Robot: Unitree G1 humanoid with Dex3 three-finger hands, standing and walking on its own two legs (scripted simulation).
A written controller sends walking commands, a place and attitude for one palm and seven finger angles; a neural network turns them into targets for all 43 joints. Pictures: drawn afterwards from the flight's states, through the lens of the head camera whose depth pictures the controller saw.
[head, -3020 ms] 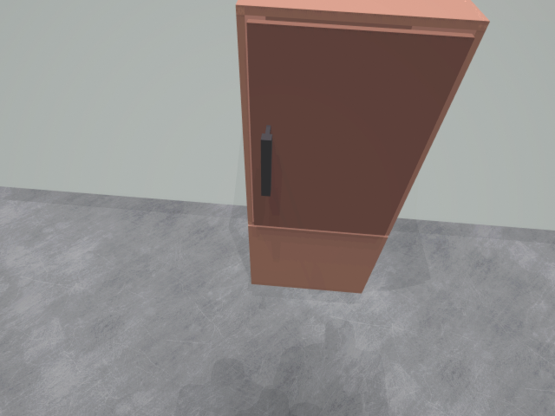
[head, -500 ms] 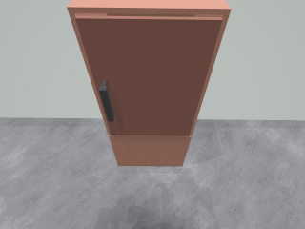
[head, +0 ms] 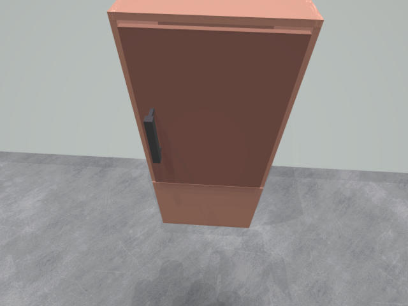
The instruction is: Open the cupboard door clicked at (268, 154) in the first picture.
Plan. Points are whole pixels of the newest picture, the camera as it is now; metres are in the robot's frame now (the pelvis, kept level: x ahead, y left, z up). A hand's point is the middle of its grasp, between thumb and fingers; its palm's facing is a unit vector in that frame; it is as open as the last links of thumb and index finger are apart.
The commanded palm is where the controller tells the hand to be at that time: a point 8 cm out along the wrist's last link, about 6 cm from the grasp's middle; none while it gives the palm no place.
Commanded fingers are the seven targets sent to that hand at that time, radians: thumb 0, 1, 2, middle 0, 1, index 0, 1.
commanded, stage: look again from close up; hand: left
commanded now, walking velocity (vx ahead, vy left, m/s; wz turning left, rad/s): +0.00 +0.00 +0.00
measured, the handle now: (154, 136) +0.57 +0.18 -0.06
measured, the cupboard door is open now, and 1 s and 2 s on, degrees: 0 0 0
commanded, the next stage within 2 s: shuffle to correct the standing spot in 0.42 s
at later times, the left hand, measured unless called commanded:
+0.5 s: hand out of the picture +0.04 +0.28 -0.15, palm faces -0.01 -0.94 -0.34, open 7.4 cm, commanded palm none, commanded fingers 0.00 0.90 0.90 -0.20 -0.30 -0.20 -0.30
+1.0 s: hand out of the picture -0.05 +0.17 -0.18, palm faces +0.03 -0.99 -0.13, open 7.4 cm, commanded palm none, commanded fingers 0.00 0.90 0.90 -0.20 -0.30 -0.20 -0.30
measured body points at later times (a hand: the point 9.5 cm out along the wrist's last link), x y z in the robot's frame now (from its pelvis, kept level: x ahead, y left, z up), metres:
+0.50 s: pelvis -0.04 +0.04 +0.00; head -0.05 +0.04 +0.45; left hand +0.04 +0.33 -0.12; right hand +0.06 -0.25 -0.12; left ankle +0.00 +0.15 -0.74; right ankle -0.03 -0.13 -0.74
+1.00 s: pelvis +0.01 +0.01 -0.01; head +0.02 +0.02 +0.44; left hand -0.05 +0.22 -0.17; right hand -0.01 -0.22 -0.16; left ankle +0.00 +0.15 -0.74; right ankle -0.03 -0.13 -0.74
